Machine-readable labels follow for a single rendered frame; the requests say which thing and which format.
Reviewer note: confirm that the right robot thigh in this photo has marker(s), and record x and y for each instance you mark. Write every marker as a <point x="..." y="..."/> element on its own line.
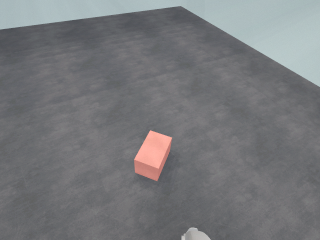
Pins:
<point x="194" y="235"/>

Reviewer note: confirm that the carton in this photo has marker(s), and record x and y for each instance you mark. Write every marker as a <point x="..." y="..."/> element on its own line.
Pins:
<point x="152" y="155"/>

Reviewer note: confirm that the robot right shin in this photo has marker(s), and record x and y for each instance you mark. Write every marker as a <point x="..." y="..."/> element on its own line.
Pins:
<point x="192" y="229"/>

